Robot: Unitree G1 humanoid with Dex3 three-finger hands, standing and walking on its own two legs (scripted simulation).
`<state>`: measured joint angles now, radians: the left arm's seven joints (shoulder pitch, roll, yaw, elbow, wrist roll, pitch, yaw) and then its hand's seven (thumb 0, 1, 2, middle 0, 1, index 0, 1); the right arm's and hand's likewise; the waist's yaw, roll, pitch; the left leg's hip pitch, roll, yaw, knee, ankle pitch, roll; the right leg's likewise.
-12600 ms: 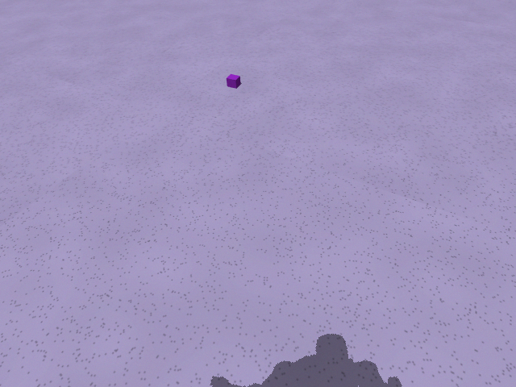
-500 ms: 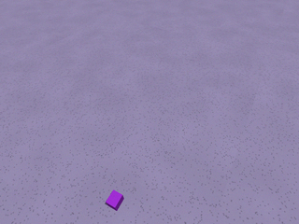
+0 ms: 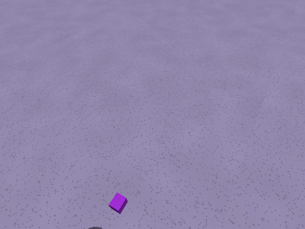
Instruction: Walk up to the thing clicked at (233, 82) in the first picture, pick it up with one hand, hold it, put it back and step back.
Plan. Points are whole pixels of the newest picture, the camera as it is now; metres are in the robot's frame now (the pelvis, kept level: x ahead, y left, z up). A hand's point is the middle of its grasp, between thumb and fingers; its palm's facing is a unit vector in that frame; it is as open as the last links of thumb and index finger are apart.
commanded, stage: walk up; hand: left
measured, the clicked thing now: (118, 203) +0.43 +0.26 -0.75
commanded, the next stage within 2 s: stand in 0.16 s
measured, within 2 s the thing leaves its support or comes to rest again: neither
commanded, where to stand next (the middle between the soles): +0.05 +0.01 m, yaw +2 degrees
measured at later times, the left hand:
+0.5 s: hand out of the picture +0.08 +0.26 -0.15, palm faces -0.03 -0.94 -0.34, open 7.4 cm
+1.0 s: hand out of the picture +0.06 +0.26 -0.16, palm faces -0.06 -0.94 -0.34, open 7.4 cm
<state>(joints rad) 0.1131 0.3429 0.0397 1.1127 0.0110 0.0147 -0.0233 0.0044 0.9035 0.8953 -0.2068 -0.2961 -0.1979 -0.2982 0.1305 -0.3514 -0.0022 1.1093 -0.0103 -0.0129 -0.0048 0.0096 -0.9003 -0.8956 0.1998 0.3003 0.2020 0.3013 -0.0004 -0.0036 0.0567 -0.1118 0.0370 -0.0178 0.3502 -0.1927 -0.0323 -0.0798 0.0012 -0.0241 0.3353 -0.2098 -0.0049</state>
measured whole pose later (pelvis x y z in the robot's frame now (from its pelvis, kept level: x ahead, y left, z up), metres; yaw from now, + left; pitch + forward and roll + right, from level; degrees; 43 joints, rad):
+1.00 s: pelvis -0.01 +0.01 +0.00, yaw -1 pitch -2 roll +0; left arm 0.13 0.35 -0.01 1.12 0.01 -0.01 -0.01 0.00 0.90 0.90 -0.21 -0.30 -0.20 -0.30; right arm 0.12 -0.35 0.00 1.14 -0.01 0.00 0.01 0.01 -0.90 -0.90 0.20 0.30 0.20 0.30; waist -0.01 0.00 0.05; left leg -0.11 0.03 0.00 0.31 -0.16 -0.03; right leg -0.10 -0.01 0.00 0.32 -0.18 0.00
